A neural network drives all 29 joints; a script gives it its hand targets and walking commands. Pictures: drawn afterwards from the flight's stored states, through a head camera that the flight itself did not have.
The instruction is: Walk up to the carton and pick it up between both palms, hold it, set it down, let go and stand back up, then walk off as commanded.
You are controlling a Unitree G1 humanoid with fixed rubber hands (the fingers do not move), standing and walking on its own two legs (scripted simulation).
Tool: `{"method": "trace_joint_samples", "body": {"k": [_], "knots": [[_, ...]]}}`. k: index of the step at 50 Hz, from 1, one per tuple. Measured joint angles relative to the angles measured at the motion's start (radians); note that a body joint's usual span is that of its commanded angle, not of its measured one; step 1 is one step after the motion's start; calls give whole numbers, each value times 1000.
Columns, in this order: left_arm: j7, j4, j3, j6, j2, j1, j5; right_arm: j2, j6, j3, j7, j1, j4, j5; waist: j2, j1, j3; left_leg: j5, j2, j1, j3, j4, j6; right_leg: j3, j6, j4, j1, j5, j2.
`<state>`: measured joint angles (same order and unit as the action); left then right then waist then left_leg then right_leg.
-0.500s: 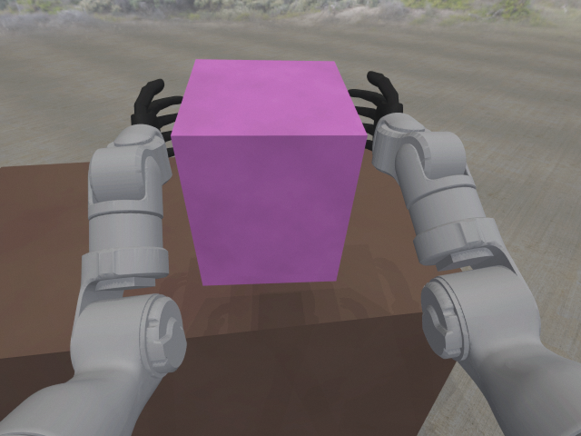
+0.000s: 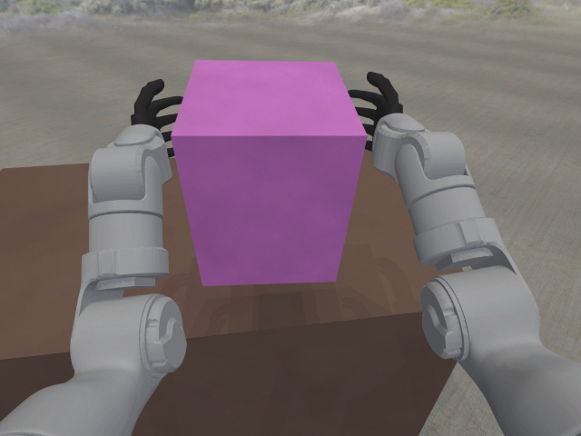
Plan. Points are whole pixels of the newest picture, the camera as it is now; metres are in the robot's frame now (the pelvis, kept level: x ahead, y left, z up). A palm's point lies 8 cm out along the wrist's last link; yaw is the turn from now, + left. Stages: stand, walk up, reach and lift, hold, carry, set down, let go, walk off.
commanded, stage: hold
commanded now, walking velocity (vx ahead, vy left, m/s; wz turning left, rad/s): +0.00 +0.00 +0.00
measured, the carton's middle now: (268, 174) +0.42 +0.03 +0.21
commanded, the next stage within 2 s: none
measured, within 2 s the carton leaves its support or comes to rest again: neither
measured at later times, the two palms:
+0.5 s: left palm (149, 141) +0.37 +0.17 +0.29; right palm (385, 130) +0.38 -0.12 +0.29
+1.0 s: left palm (149, 141) +0.37 +0.17 +0.29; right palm (385, 130) +0.38 -0.12 +0.29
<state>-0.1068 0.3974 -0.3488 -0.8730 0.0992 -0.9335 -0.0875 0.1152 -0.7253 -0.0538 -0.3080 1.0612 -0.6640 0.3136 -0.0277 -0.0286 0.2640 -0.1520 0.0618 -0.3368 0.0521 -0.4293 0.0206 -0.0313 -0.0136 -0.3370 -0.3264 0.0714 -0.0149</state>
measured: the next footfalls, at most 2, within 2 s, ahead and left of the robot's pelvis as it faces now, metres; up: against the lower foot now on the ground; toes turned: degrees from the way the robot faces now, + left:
none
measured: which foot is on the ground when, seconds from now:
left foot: down 0.00-1.00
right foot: down 0.00-1.00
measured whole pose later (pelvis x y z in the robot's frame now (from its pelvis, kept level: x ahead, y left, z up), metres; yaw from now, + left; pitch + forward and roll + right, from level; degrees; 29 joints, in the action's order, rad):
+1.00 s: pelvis +0.00 +0.00 +0.00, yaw +0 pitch +3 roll -1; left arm -0.11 0.40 -0.35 -0.87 0.10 -0.93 -0.09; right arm 0.12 -0.73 -0.05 -0.31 1.06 -0.66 0.31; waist -0.02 -0.03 0.26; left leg -0.15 0.06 -0.34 0.05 -0.43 0.02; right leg -0.03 -0.01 -0.34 -0.33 0.07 -0.01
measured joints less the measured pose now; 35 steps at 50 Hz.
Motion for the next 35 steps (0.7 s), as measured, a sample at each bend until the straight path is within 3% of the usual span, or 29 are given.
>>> {"method": "trace_joint_samples", "body": {"k": [35], "knots": [[1, 0, 0, 1, 0, 0, 0, 0, 0, 0, -1, 0, 0, 0, 2, 0, 0, 0, -1, 0, -1, 0, 0, 0, 0, 0, 0, 0, 0]]}}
